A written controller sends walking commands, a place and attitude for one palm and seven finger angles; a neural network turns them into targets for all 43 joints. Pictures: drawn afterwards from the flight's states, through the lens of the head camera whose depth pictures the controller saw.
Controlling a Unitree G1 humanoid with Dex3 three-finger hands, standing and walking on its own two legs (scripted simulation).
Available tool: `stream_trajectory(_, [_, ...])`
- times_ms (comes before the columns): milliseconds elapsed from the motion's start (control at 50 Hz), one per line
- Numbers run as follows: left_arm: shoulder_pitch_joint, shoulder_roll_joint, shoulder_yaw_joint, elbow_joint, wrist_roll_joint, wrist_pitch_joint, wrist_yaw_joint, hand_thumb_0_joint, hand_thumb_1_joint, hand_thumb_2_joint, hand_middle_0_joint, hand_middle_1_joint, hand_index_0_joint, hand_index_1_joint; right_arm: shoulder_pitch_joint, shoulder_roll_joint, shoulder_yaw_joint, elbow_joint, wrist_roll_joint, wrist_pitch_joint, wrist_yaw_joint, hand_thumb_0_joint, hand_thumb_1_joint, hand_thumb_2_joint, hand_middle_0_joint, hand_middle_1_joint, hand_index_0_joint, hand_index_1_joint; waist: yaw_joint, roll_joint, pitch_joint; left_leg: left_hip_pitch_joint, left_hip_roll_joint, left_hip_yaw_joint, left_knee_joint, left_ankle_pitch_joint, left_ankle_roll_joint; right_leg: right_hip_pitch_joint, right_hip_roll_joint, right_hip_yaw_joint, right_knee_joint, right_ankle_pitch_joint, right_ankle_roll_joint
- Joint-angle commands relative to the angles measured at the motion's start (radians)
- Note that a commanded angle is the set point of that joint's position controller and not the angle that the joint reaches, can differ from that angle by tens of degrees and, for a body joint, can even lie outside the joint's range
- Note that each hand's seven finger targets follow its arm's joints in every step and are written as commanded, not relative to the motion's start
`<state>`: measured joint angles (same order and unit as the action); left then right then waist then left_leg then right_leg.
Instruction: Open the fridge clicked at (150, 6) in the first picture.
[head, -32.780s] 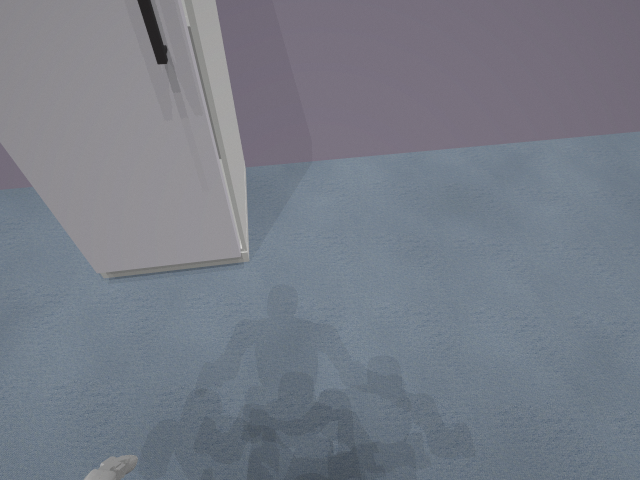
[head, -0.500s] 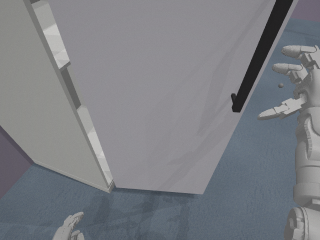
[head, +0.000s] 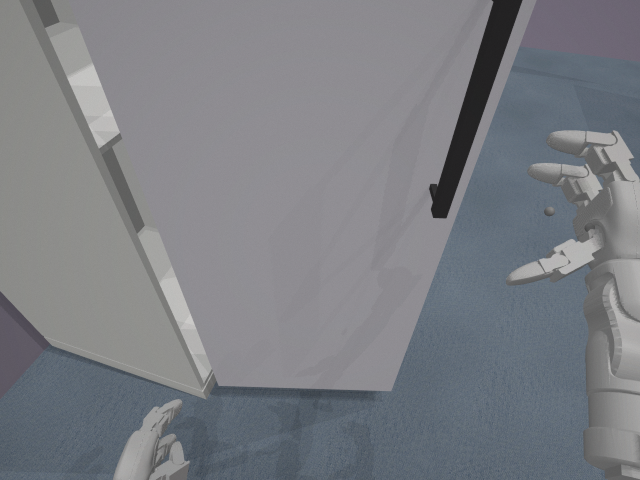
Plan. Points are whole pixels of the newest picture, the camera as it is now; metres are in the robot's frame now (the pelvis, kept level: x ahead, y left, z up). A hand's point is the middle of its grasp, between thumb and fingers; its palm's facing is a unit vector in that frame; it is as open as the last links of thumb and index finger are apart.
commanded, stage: slip the hand off the handle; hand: right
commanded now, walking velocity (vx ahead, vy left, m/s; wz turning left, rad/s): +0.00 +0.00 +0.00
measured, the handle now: (462, 118) +0.49 -0.16 +0.24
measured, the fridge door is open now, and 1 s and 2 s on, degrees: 74 74 74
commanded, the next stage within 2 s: draw the hand back to the body in 0.22 s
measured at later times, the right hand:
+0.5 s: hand (556, 245) +0.31 -0.22 +0.20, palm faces +0.16 +0.99 +0.00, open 14.7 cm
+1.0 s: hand (591, 300) +0.25 -0.24 +0.19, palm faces +0.39 +0.90 -0.22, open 13.9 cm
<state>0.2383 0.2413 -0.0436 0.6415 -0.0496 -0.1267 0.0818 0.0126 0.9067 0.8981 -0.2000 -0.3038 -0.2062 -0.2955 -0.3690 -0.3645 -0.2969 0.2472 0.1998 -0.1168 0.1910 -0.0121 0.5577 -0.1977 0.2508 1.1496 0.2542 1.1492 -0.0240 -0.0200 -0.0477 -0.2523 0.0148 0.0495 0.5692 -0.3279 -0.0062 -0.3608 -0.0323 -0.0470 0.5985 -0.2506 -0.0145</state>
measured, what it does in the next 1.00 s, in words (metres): stands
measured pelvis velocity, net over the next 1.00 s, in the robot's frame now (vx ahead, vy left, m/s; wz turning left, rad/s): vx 0.01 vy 0.02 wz -0.01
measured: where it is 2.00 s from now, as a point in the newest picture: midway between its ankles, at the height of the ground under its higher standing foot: outside the picture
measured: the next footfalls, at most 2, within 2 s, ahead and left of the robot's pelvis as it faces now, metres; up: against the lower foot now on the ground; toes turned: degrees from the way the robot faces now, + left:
none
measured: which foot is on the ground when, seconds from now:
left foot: down 0.00-1.00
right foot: down 0.00-1.00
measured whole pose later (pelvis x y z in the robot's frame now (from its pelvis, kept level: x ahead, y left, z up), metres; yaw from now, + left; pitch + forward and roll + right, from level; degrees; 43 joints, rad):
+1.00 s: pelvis +0.01 +0.02 +0.01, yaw -1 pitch -4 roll +0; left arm 0.16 0.24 -0.07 0.64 -0.01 -0.15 0.09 0.01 0.91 0.90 -0.20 -0.30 -0.21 -0.30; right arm 0.10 -0.34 -0.30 -0.22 0.14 0.09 -0.02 -0.01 0.36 -0.29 0.24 1.04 0.25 1.03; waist -0.07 -0.05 -0.01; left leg -0.08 0.00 0.07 0.44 -0.29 0.02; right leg -0.19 -0.04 -0.03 0.47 -0.20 0.01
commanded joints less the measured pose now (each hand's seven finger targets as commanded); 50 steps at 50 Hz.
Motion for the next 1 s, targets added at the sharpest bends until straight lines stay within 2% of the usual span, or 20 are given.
stream_trajectory(0, [-0.108, 0.131, 0.044, -0.143, 0.003, -0.068, 0.015, 0.0, 0.9, 0.9, -0.2, -0.3, -0.2, -0.3, -0.386, -0.191, -0.032, -0.266, 0.019, -0.065, -0.011, 0.0, 0.55, -0.2, 0.25, 1.15, 0.25, 1.15, 0.012, -0.043, -0.222, -0.083, -0.044, -0.009, -0.106, 0.127, 0.029, 0.24, 0.013, 0.066, -0.101, 0.077, -0.012])
stream_trajectory(80, [-0.123, 0.123, 0.036, -0.145, 0.004, -0.079, 0.011, 0.0, 0.9, 0.9, -0.2, -0.3, -0.2, -0.3, -0.337, -0.16, -0.013, -0.292, 0.018, -0.053, -0.018, 0.0, 0.55, -0.2, 0.25, 1.15, 0.25, 1.15, 0.001, -0.046, -0.198, -0.078, -0.04, -0.003, -0.106, 0.119, 0.03, 0.235, 0.012, 0.074, -0.116, 0.061, -0.007])
stream_trajectory(180, [-0.145, 0.115, 0.031, -0.16, 0.01, -0.084, 0.001, 0.0, 0.9, 0.9, -0.2, -0.3, -0.2, -0.3, -0.196, -0.163, -0.053, -0.382, 0.027, -0.035, -0.031, 0.0, 0.55, -0.2, 0.25, 1.15, 0.25, 1.15, -0.03, -0.033, -0.212, -0.021, -0.038, -0.002, -0.108, 0.17, 0.031, 0.238, 0.012, 0.058, -0.121, 0.121, -0.007])
stream_trajectory(200, [-0.149, 0.118, 0.032, -0.159, 0.01, -0.084, -0.001, 0.0, 0.9, 0.9, -0.2, -0.3, -0.2, -0.3, -0.166, -0.174, -0.072, -0.396, 0.033, -0.033, -0.032, 0.0, 0.55, -0.2, 0.25, 1.15, 0.25, 1.15, -0.034, -0.001, -0.205, -0.004, -0.037, -0.006, -0.115, 0.186, 0.029, 0.228, 0.012, 0.051, -0.114, 0.133, -0.011])
stream_trajectory(320, [-0.161, 0.116, 0.03, -0.146, 0.009, -0.087, 0.013, 0.0, 0.9, 0.9, -0.2, -0.3, -0.2, -0.3, -0.221, -0.167, -0.049, -0.426, 0.025, -0.01, -0.033, 0.0, 0.55, -0.2, 0.25, 1.15, 0.25, 1.15, -0.009, -0.033, -0.153, -0.048, -0.036, -0.013, -0.139, 0.139, 0.023, 0.231, 0.017, 0.046, -0.122, 0.085, -0.013])
stream_trajectory(340, [-0.209, 0.119, 0.022, -0.142, -0.018, -0.084, 0.023, 0.0, 0.9, 0.9, -0.2, -0.3, -0.2, -0.3, -0.178, -0.143, -0.065, -0.289, 0.111, 0.153, -0.026, 0.0, 0.55, -0.2, 0.25, 1.15, 0.25, 1.15, -0.046, -0.048, -0.162, -0.006, -0.025, -0.015, -0.156, 0.115, 0.027, 0.202, 0.017, 0.06, -0.157, 0.015, -0.006])
stream_trajectory(360, [-0.224, 0.116, 0.015, -0.154, -0.026, -0.08, 0.034, 0.0, 0.9, 0.9, -0.2, -0.3, -0.2, -0.3, -0.247, -0.152, -0.058, -0.396, 0.118, 0.229, -0.022, 0.0, 0.55, -0.2, 0.25, 1.15, 0.25, 1.15, -0.041, -0.048, -0.17, 0.017, -0.021, -0.014, -0.173, 0.111, 0.023, 0.214, 0.021, 0.06, -0.169, 0.019, -0.009])
stream_trajectory(420, [-0.266, 0.116, 0.006, -0.168, -0.033, -0.084, 0.046, 0.0, 0.9, 0.9, -0.2, -0.3, -0.2, -0.3, -0.244, -0.175, -0.068, -0.44, 0.106, 0.431, -0.041, 0.0, 0.55, -0.2, 0.25, 1.15, 0.25, 1.15, -0.057, -0.059, -0.198, 0.031, -0.016, -0.014, -0.182, 0.145, 0.022, 0.245, 0.029, 0.061, -0.168, 0.08, -0.021])
stream_trajectory(460, [-0.266, 0.108, 0.003, -0.178, -0.027, -0.086, 0.037, 0.0, 0.9, 0.9, -0.2, -0.3, -0.2, -0.3, -0.258, -0.16, -0.06, -0.546, 0.09, 0.465, -0.062, 0.0, 0.55, -0.2, 0.25, 1.15, 0.25, 1.15, -0.048, -0.045, -0.222, 0.039, -0.021, -0.007, -0.176, 0.185, 0.024, 0.288, 0.032, 0.065, -0.159, 0.138, -0.022])
stream_trajectory(520, [-0.251, 0.111, 0.005, -0.17, -0.018, -0.085, 0.024, 0.0, 0.9, 0.9, -0.2, -0.3, -0.2, -0.3, -0.137, -0.163, -0.103, -0.574, 0.103, 0.428, -0.061, 0.0, 0.55, -0.2, 0.25, 1.15, 0.25, 1.15, -0.047, 0.024, -0.229, 0.068, -0.024, -0.007, -0.164, 0.287, 0.018, 0.296, 0.031, 0.05, -0.143, 0.206, -0.023])
stream_trajectory(560, [-0.246, 0.109, 0.005, -0.164, -0.02, -0.079, 0.019, 0.0, 0.9, 0.9, -0.2, -0.3, -0.2, -0.3, -0.087, -0.137, -0.093, -0.552, 0.114, 0.419, -0.045, 0.0, 0.55, -0.2, 0.25, 1.15, 0.25, 1.15, -0.044, 0.031, -0.186, 0.048, -0.026, -0.004, -0.166, 0.276, 0.014, 0.284, 0.031, 0.045, -0.145, 0.184, -0.02])
stream_trajectory(600, [-0.247, 0.115, 0.009, -0.163, -0.021, -0.066, 0.019, 0.0, 0.9, 0.9, -0.2, -0.3, -0.2, -0.3, -0.026, -0.169, -0.132, -0.525, 0.113, 0.435, -0.038, 0.0, 0.55, -0.2, 0.25, 1.15, 0.25, 1.15, -0.055, 0.043, -0.144, 0.036, -0.029, -0.008, -0.18, 0.247, 0.014, 0.269, 0.031, 0.041, -0.147, 0.163, -0.02])
stream_trajectory(660, [-0.262, 0.106, 0.002, -0.174, -0.025, -0.057, 0.022, 0.0, 0.9, 0.9, -0.2, -0.3, -0.2, -0.3, -0.051, -0.137, -0.09, -0.564, 0.103, 0.462, -0.037, 0.0, 0.55, -0.2, 0.25, 1.15, 0.25, 1.15, -0.042, -0.003, -0.093, 0.006, -0.025, -0.009, -0.191, 0.194, 0.013, 0.264, 0.033, 0.042, -0.157, 0.128, -0.021])
stream_trajectory(720, [-0.264, 0.106, 0.002, -0.186, -0.019, -0.06, 0.026, 0.0, 0.9, 0.9, -0.2, -0.3, -0.2, -0.3, -0.013, -0.158, -0.112, -0.63, 0.102, 0.455, -0.037, 0.0, 0.55, -0.2, 0.25, 1.15, 0.25, 1.15, -0.048, -0.04, -0.128, 0.023, -0.024, -0.013, -0.187, 0.218, 0.016, 0.285, 0.035, 0.041, -0.151, 0.152, -0.024])
stream_trajectory(820, [-0.254, 0.102, 0.001, -0.188, -0.013, -0.075, 0.032, 0.0, 0.9, 0.9, -0.2, -0.3, -0.2, -0.3, 0.039, -0.166, -0.13, -0.688, 0.116, 0.41, -0.021, 0.0, 0.369, -0.287, 0.244, 1.044, 0.244, 1.044, -0.046, -0.033, -0.14, 0.036, -0.025, -0.011, -0.186, 0.252, 0.011, 0.297, 0.035, 0.04, -0.145, 0.172, -0.023])
stream_trajectory(840, [-0.256, 0.098, 0.007, -0.178, 0.034, -0.089, 0.025, 0.0, 0.9, 0.9, -0.2, -0.3, -0.2, -0.3, 0.06, -0.268, -0.141, -0.735, -0.013, 0.268, -0.139, 0.0, 0.332, -0.305, 0.242, 1.023, 0.242, 1.023, -0.046, -0.021, 0.014, -0.036, -0.011, -0.048, -0.267, 0.213, -0.003, 0.255, 0.045, 0.025, -0.152, 0.122, -0.018])
stream_trajectory(860, [-0.242, 0.096, 0.006, -0.149, 0.042, -0.09, 0.021, 0.0, 0.9, 0.9, -0.2, -0.3, -0.2, -0.3, 0.17, -0.187, -0.104, -0.625, -0.028, 0.214, -0.183, 0.0, 0.296, -0.322, 0.241, 1.001, 0.241, 1.001, -0.035, -0.018, 0.043, -0.034, -0.005, -0.036, -0.262, 0.177, 0.003, 0.244, 0.039, 0.028, -0.16, 0.095, -0.015])
stream_trajectory(900, [-0.228, 0.101, 0.018, -0.147, 0.045, -0.081, 0.015, 0.0, 0.9, 0.9, -0.2, -0.3, -0.2, -0.3, 0.224, -0.163, -0.07, -0.662, -0.052, 0.136, -0.222, 0.0, 0.224, -0.357, 0.239, 0.959, 0.239, 0.959, -0.039, 0.027, -0.004, 0.012, -0.011, -0.033, -0.268, 0.171, 0.005, 0.279, 0.032, 0.027, -0.182, 0.095, -0.021])
stream_trajectory(920, [-0.219, 0.099, 0.019, -0.147, 0.047, -0.079, 0.014, 0.0, 0.9, 0.9, -0.2, -0.3, -0.2, -0.3, 0.236, -0.165, -0.072, -0.673, -0.066, 0.105, -0.234, 0.0, 0.188, -0.375, 0.237, 0.938, 0.237, 0.938, -0.037, -0.022, -0.039, 0.035, -0.006, -0.037, -0.256, 0.188, 0.006, 0.301, 0.03, 0.02, -0.187, 0.107, -0.022])
stream_trajectory(980, [-0.209, 0.096, 0.027, -0.144, 0.054, -0.076, 0.014, 0.0, 0.9, 0.9, -0.2, -0.3, -0.2, -0.3, 0.275, -0.168, -0.078, -0.711, -0.089, 0.039, -0.263, 0.0, 0.079, -0.428, 0.234, 0.874, 0.234, 0.874, -0.041, -0.052, -0.089, 0.085, -0.008, -0.034, -0.246, 0.213, 0.009, 0.332, 0.029, 0.016, -0.206, 0.133, -0.023])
